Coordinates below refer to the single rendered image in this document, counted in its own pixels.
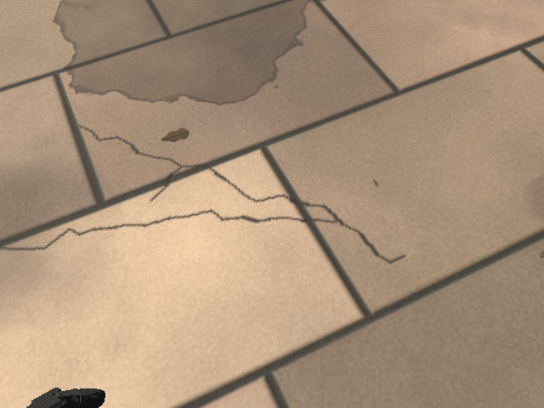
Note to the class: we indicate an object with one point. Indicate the left robot hand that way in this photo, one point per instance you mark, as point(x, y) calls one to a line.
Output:
point(74, 398)

